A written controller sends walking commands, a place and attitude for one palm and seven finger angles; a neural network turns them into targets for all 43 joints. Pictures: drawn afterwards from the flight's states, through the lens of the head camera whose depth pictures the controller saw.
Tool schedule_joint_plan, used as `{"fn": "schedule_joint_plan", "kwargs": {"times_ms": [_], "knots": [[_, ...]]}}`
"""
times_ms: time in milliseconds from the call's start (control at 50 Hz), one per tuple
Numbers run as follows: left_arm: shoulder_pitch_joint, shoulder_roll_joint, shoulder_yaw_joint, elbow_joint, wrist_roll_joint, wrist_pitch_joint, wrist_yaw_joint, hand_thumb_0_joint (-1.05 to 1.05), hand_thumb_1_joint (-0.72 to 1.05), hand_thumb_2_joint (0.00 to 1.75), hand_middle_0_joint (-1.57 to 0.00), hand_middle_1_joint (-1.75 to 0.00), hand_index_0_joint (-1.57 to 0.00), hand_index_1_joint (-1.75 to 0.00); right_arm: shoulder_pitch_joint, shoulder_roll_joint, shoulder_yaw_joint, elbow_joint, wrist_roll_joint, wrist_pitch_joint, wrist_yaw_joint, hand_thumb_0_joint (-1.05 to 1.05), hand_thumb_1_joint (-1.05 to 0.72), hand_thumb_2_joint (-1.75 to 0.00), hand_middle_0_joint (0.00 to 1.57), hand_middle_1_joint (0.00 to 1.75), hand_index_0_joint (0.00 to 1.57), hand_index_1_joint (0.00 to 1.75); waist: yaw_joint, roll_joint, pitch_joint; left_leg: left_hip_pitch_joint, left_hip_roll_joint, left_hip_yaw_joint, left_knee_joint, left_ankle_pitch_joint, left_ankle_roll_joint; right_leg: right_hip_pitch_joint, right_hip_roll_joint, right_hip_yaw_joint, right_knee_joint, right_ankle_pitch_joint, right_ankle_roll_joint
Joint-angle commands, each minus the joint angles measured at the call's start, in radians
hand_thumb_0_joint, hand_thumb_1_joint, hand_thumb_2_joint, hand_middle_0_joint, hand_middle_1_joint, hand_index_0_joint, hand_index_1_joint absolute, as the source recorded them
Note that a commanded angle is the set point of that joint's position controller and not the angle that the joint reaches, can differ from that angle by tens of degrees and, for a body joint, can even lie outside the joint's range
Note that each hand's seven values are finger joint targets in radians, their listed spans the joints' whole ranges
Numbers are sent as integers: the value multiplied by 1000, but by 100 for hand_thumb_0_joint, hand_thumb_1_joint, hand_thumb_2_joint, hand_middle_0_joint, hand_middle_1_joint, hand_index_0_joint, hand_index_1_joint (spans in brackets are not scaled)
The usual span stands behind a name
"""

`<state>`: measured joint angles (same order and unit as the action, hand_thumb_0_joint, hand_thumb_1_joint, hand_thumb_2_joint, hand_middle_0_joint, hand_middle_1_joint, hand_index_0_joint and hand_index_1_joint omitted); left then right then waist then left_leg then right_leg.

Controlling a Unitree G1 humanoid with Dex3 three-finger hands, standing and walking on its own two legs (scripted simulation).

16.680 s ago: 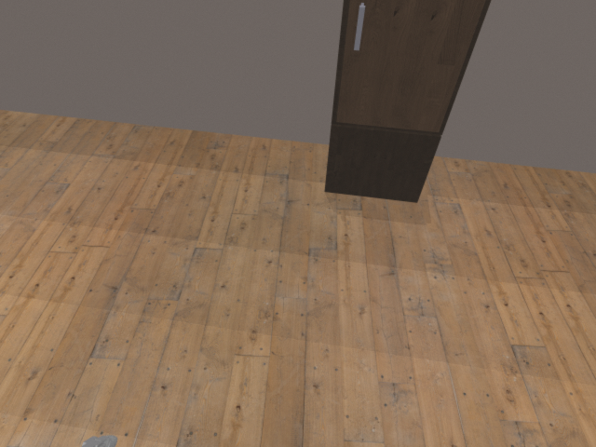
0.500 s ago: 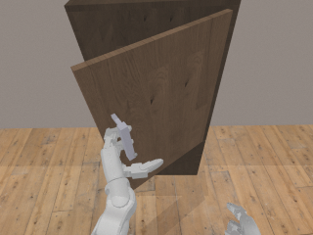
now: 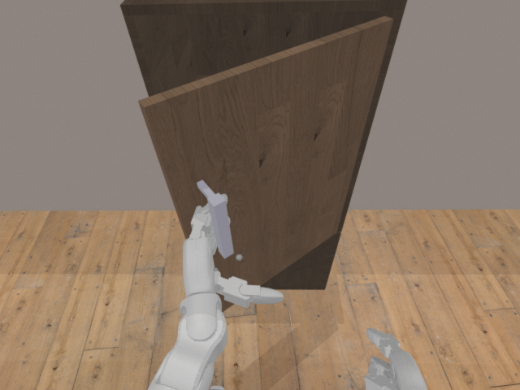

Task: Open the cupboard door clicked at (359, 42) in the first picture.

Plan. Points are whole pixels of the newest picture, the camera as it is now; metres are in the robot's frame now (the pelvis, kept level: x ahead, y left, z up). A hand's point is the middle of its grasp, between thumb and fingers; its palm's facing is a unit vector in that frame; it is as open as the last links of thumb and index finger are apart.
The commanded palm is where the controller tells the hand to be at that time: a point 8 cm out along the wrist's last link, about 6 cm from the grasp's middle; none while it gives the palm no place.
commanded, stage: slide the hand sideways off the handle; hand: left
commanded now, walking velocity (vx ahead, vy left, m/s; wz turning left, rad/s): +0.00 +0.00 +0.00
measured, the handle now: (215, 220) +0.36 +0.09 +0.09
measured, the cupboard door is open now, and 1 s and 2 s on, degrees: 37 40 40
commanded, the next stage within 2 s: draw the hand back to the body in 1.12 s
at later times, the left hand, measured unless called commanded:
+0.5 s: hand (225, 285) +0.25 +0.06 +0.08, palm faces -0.06 -1.00 +0.00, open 16.3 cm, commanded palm +0.23 +0.12 +0.08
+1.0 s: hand (179, 312) +0.21 +0.12 +0.07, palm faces +0.02 -1.00 -0.03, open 16.3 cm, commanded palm +0.19 +0.18 +0.08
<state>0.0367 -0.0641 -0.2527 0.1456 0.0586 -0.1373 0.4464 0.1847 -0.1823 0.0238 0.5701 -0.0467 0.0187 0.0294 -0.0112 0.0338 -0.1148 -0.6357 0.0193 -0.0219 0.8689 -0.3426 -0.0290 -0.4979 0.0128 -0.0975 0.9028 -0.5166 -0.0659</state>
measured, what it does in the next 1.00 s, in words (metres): stands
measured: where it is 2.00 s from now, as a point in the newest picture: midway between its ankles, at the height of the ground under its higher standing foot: outside the picture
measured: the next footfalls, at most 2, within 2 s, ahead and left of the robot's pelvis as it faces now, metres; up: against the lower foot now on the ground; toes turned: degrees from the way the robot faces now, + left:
none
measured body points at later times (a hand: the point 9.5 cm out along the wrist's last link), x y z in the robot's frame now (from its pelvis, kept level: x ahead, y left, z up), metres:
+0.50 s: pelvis +0.00 +0.02 +0.00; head +0.01 +0.00 +0.45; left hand +0.25 +0.12 +0.08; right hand +0.16 -0.21 -0.09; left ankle +0.06 +0.14 -0.69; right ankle -0.03 -0.07 -0.69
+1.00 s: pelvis +0.01 +0.01 -0.01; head +0.03 -0.01 +0.44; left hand +0.21 +0.17 +0.08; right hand +0.18 -0.22 -0.08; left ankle +0.06 +0.14 -0.69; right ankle -0.03 -0.07 -0.69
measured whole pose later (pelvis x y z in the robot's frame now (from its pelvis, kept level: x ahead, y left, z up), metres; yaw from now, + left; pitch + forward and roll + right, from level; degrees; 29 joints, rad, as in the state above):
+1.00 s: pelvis +0.01 +0.01 -0.01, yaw -1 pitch +8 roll +0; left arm 0.53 0.12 -0.11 -0.24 -0.10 -0.29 0.03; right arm 0.27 -0.22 0.03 0.42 0.00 -0.03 -0.01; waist 0.00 0.04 -0.12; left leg -0.68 0.03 -0.01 0.93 -0.39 -0.02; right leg -0.53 0.02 -0.08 0.95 -0.55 -0.05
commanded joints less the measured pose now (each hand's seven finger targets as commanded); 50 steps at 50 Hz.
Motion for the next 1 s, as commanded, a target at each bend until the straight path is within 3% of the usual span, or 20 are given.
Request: {"fn": "schedule_joint_plan", "kwargs": {"times_ms": [0, 20, 40, 80, 140, 160, 200, 260, 360, 500, 620, 720, 740, 860, 980], "knots": [[-248, 16, -116, -346, -42, -216, -343, 0, -50, 30, -15, -30, -15, -30, -27, -111, -44, -198, 32, -50, -17, 0, -90, -90, 20, 30, 20, 30, -42, -10, -247, 265, -30, 2, -46, 177, 66, -25, -25, 101, -159, 454, 45], [-236, -15, -114, -323, -78, -218, -356, 0, -50, 30, -15, -30, -15, -30, -35, -102, -41, -205, 41, -61, -20, 0, -90, -90, 20, 30, 20, 30, -45, -12, -219, 271, -26, 2, -46, 153, 64, -54, -18, 91, -170, 405, 47], [-207, -34, -105, -292, -112, -209, -354, 0, -50, 30, -15, -30, -15, -30, -33, -104, -35, -213, 45, -69, -23, 0, -90, -90, 20, 30, 20, 30, -41, -56, -184, 248, -25, -4, -57, 107, 61, -61, -13, 83, -188, 340, 50], [-206, -27, -63, -284, -136, -199, -315, 0, -50, 30, -15, -30, -15, -30, -40, -110, -36, -214, 49, -79, -26, 0, -90, -90, 20, 30, 20, 30, -32, -96, -152, 236, -21, -8, -71, 63, 56, -79, -9, 80, -209, 255, 53], [-146, 16, -13, -291, -109, -187, -249, 0, -50, 30, -15, -30, -15, -30, -38, -117, -40, -224, 43, -81, -20, 0, -90, -90, 20, 30, 20, 30, -10, -127, -159, 232, -19, -4, -85, 75, 57, -67, -7, 73, -202, 248, 52], [-128, 8, -27, -313, -93, -188, -237, 0, -50, 30, -15, -30, -15, -30, -36, -117, -39, -233, 39, -81, -16, 0, -90, -90, 20, 30, 20, 30, -7, -110, -164, 229, -22, 1, -85, 80, 58, -63, -8, 74, -196, 257, 52], [-72, 44, -9, -319, -59, -188, -220, 0, -50, 30, -15, -30, -15, -30, -31, -122, -41, -240, 37, -74, -9, 0, -90, -90, 20, 30, 20, 30, 6, -104, -165, 220, -20, 3, -86, 93, 58, -53, -7, 72, -185, 261, 46], [-15, 57, 0, -324, -42, -186, -217, 0, -50, 30, -15, -30, -15, -30, -32, -116, -38, -251, 34, -65, -7, 0, -90, -90, 20, 30, 20, 30, 8, -100, -129, 201, -21, 13, -85, 78, 58, -62, -9, 80, -191, 253, 46], [5, 68, 10, -383, -56, -176, -233, 0, -50, 30, -15, -30, -15, -30, -44, -115, -34, -267, 36, -56, -17, 0, -90, -90, 20, 30, 20, 30, 7, -70, -109, 205, -20, 18, -89, 53, 58, -74, -7, 82, -203, 214, 47], [99, 105, 45, -452, -83, -183, -260, 0, -50, 30, -15, -30, -15, -30, -29, -120, -32, -273, 37, -65, -24, 0, -90, -90, 20, 30, 20, 30, 3, -82, -129, 202, -18, 7, -79, 79, 57, -61, 3, 72, -178, 251, 45], [226, 102, 41, -509, -90, -182, -284, 0, -50, 30, -15, -30, -15, -30, -17, -118, -34, -295, 39, -73, -21, 0, -90, -90, 20, 30, 20, 30, 8, -68, -141, 202, -17, 7, -65, 128, 57, -59, 5, 64, -148, 331, 47], [300, 134, 64, -556, -98, -187, -313, 0, -50, 30, -15, -30, -15, -30, -8, -119, -33, -310, 39, -73, -23, 0, -90, -90, 20, 30, 20, 30, 1, -65, -120, 182, -19, 8, -50, 133, 59, -66, 3, 67, -141, 360, 51], [309, 164, 98, -562, -104, -191, -318, 0, -50, 30, -15, -30, -15, -30, -5, -122, -36, -308, 39, -73, -26, 0, -90, -90, 20, 30, 20, 30, 5, -71, -124, 173, -19, 8, -45, 126, 58, -65, 4, 73, -140, 357, 52], [438, 195, 151, -607, -154, -211, -383, 0, -50, 30, -15, -30, -15, -30, 9, -123, -39, -318, 45, -88, -36, 0, -90, -90, 20, 30, 20, 30, 8, -85, -135, 150, -25, 13, -19, 151, 58, -38, -5, 86, -132, 464, 70], [430, 227, 177, -631, -192, -238, -457, 0, -50, 30, -15, -30, -15, -30, 16, -134, -43, -310, 50, -114, -52, 0, -90, -90, 20, 30, 20, 30, -12, -61, -101, 114, -28, 3, 4, 100, 59, -85, -10, 101, -141, 391, 77]]}}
